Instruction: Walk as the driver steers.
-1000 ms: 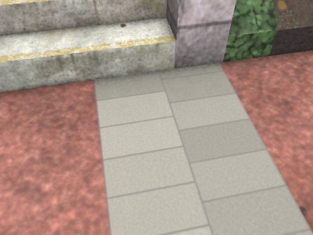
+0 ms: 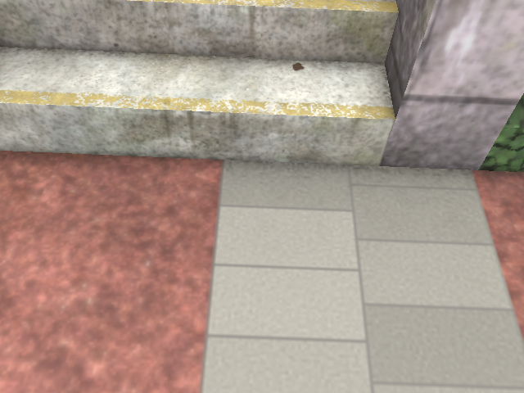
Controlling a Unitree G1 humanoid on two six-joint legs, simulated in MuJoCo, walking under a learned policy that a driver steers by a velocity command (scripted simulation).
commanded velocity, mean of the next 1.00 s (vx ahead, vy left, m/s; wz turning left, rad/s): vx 0.34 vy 0.00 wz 0.38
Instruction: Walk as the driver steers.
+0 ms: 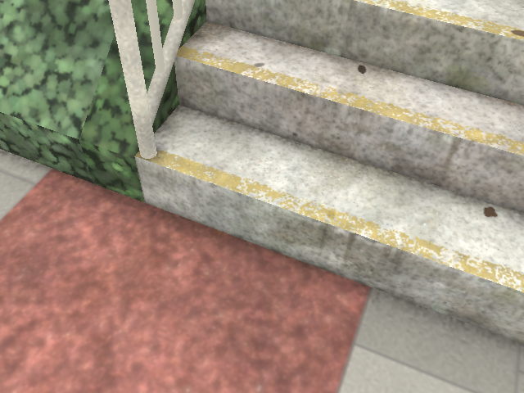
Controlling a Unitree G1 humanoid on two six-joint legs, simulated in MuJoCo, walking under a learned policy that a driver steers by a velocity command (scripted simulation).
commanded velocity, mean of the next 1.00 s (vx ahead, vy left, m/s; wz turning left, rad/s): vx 0.50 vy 0.00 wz -0.07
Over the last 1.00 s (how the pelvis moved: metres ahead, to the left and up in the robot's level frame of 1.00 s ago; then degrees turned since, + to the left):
0.32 0.12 0.01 22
